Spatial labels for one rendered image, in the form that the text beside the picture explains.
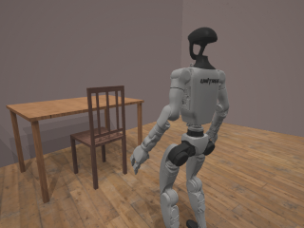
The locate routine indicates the left robot hand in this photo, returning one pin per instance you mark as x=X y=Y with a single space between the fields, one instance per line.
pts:
x=140 y=156

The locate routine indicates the left robot upper arm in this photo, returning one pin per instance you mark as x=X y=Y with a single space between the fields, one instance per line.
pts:
x=179 y=78

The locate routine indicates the chair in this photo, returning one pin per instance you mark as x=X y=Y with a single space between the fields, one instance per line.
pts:
x=100 y=136

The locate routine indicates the robot right forearm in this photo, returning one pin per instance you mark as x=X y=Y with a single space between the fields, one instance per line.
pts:
x=217 y=121

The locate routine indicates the humanoid robot head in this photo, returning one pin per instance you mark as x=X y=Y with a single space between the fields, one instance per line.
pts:
x=202 y=37

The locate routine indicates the robot left forearm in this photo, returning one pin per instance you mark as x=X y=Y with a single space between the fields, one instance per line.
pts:
x=158 y=130

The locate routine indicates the left robot shin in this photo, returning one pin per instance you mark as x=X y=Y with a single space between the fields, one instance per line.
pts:
x=170 y=215

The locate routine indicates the right robot hand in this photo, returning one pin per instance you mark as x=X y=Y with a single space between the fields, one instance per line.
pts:
x=211 y=136

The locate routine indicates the table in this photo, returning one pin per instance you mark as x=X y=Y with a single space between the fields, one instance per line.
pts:
x=38 y=111

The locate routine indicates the right robot upper arm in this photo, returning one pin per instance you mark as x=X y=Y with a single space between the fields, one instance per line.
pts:
x=223 y=102

